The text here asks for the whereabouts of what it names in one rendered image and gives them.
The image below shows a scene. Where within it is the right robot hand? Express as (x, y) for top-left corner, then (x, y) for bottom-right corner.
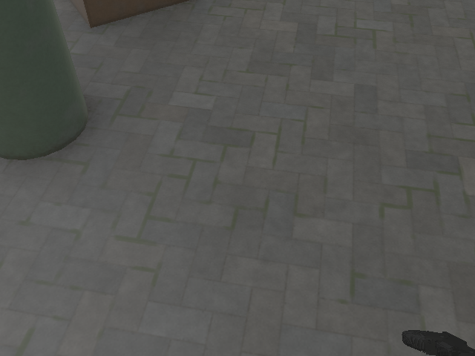
(402, 330), (475, 356)

